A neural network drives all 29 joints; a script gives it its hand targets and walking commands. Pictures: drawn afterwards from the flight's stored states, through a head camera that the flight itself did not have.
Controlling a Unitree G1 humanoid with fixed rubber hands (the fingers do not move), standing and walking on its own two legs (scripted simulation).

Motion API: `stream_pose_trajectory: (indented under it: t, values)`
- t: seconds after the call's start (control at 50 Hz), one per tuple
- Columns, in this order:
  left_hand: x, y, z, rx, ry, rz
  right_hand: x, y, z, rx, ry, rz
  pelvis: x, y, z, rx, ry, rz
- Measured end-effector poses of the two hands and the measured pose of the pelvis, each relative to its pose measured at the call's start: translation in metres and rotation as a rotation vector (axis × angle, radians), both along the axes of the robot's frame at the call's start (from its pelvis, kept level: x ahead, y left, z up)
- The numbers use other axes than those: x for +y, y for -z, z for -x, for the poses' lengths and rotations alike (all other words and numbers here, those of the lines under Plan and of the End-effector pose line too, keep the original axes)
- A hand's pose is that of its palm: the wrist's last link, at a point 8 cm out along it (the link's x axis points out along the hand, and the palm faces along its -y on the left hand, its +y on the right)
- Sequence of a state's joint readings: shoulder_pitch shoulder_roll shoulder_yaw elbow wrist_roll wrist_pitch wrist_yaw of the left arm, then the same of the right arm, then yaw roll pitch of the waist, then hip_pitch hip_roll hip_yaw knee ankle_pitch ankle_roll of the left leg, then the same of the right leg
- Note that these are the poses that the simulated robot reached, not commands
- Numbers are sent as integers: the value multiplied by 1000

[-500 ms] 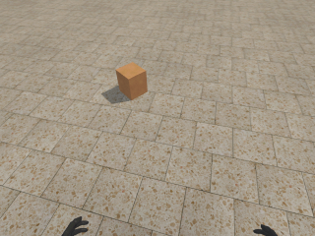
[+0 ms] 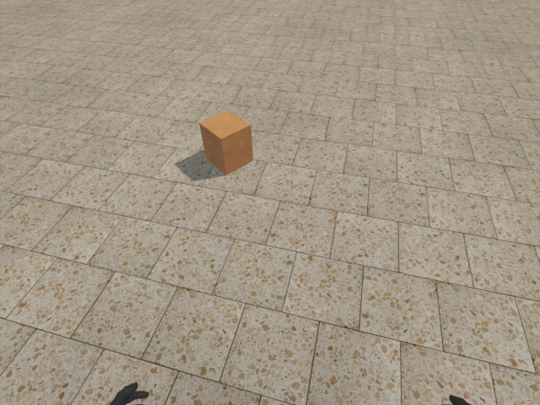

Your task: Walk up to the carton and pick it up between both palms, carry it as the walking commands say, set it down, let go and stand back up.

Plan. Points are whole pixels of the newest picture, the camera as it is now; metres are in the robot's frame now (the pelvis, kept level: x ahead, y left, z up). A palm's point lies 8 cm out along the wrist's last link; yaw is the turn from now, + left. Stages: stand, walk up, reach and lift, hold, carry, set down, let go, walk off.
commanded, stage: stand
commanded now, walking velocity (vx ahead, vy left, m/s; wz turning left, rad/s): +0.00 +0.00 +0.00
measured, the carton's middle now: (227, 142) +1.60 +0.31 -0.63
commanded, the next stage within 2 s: walk up in 0.36 s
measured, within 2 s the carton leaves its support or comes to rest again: neither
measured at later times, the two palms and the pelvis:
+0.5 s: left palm out of the picture +0.10 +0.28 -0.11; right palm out of the picture +0.09 -0.27 -0.10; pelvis -0.01 +0.01 +0.00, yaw +0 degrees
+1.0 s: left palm out of the picture +0.15 +0.33 -0.10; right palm out of the picture +0.06 -0.21 -0.08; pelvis +0.07 +0.06 +0.03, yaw +4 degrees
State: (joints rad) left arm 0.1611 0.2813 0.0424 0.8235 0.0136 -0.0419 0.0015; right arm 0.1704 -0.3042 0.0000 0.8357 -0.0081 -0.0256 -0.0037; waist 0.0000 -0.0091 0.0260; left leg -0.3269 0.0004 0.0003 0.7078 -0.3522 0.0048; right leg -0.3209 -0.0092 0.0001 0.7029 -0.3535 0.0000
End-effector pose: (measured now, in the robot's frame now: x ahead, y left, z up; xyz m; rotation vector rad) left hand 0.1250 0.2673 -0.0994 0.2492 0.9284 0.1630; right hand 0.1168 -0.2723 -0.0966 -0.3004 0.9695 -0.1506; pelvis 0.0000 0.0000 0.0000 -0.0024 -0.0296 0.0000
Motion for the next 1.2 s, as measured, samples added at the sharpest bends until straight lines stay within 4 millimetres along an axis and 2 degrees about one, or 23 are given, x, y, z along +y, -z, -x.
stream_pose_trajectory:
  t: [0.56,0.64,0.72,0.78,0.82,0.9,0.98,1.1,1.16,1.2]
  values:
    - [11,8,32,75,-24,10,6,3,28,68,14,-2,9,-4,16,-2,-2,11]
    - [21,10,57,138,-74,20,19,-1,17,103,-31,-32,17,-8,13,22,-34,3]
    - [40,15,84,209,-117,36,41,-6,3,114,-68,-33,36,-11,6,41,-62,-3]
    - [56,25,88,241,-130,55,57,0,6,126,-60,-16,54,-5,-5,26,-70,13]
    - [61,23,76,238,-130,70,64,-2,21,170,-36,-11,59,-10,-14,11,-73,26]
    - [63,12,33,188,-101,106,67,-13,48,266,10,8,65,-23,-34,-16,-74,37]
    - [60,6,-15,139,-78,124,62,-20,55,330,38,26,64,-27,-59,-28,-75,34]
    - [45,-2,-99,77,-30,105,49,-14,32,383,66,18,50,-24,-104,0,-74,12]
    - [35,-5,-138,52,-7,77,40,-2,10,408,70,-5,39,-19,-131,33,-74,-5]
    - [31,-4,-153,29,-21,48,35,10,-12,417,51,-22,30,-12,-149,46,-90,-17]
